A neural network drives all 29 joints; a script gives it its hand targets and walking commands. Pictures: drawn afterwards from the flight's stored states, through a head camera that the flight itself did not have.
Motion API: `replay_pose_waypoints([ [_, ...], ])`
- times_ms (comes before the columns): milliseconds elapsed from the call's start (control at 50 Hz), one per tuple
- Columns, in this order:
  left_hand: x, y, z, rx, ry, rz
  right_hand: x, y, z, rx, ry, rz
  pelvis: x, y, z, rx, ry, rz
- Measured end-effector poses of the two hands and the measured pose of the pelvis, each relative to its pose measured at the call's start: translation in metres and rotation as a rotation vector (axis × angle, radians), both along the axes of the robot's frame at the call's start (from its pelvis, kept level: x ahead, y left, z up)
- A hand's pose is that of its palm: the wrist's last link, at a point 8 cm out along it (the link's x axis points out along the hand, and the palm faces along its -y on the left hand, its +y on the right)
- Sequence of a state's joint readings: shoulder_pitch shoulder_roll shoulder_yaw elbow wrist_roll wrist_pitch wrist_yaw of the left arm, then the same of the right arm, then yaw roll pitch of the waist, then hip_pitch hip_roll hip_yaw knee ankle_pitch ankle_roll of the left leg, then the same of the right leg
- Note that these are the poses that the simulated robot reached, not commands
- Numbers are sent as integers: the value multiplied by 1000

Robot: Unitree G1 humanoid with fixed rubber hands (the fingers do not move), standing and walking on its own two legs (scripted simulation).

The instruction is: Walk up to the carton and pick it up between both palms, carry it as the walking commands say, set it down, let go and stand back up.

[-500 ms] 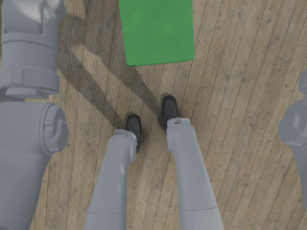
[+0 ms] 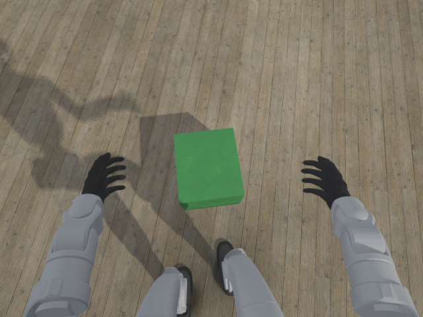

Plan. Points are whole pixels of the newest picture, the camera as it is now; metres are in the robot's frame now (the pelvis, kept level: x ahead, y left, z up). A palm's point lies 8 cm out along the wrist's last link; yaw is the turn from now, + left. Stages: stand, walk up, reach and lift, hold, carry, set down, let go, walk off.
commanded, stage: let go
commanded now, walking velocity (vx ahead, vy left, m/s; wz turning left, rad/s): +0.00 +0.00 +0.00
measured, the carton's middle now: (207, 170) +0.54 -0.03 -0.62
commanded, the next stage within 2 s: stand in 0.86 s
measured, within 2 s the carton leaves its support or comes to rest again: neither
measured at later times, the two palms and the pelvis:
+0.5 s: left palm (49, 270) +0.23 +0.24 -0.03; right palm (344, 264) +0.19 -0.23 -0.03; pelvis +0.06 +0.02 +0.04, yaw -1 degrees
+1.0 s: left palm (27, 283) +0.21 +0.28 -0.03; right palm (353, 269) +0.18 -0.25 -0.04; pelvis +0.07 +0.02 +0.04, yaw -1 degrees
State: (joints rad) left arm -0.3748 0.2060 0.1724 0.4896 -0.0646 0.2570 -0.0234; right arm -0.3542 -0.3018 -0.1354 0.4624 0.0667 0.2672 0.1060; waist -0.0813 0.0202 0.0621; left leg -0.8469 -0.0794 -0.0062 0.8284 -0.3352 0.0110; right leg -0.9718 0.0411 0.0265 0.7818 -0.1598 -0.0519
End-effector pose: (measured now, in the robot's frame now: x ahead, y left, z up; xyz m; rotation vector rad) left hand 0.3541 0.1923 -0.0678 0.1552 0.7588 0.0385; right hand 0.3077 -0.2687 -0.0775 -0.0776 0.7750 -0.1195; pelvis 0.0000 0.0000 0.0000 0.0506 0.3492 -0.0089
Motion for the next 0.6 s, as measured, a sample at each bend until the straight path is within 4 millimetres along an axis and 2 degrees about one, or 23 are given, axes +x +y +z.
replay_pose_waypoints([
  [100, -32, 2, 12, -11, 6, -17, -29, 0, 21, -16, -17, -23, 10, 4, 12, -12, -74, -6],
  [260, -97, 33, 13, 35, 103, 27, -86, 10, 22, -8, 81, -36, 34, 7, 29, -27, -157, -12],
  [320, -114, 38, 21, 40, 104, 26, -100, 18, 27, -4, 87, -32, 43, 9, 34, -35, -186, -7],
  [460, -126, 46, 38, 30, 63, 25, -116, 33, 41, 0, 73, -15, 55, 15, 42, -50, -272, -2],
  [600, -128, 57, 43, 39, 62, 24, -116, 40, 47, -3, 50, -11, 57, 20, 44, -57, -309, -1],
])
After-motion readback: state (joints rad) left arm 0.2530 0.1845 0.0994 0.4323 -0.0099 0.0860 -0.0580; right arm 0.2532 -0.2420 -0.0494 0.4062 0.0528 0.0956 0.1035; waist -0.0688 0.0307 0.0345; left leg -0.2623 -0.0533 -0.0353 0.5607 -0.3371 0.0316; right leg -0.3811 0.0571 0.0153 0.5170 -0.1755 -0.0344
